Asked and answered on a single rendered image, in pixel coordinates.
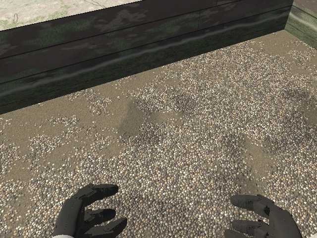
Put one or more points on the robot left hand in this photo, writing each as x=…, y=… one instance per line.
x=73, y=220

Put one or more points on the robot right hand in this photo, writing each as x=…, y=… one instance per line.
x=280, y=222

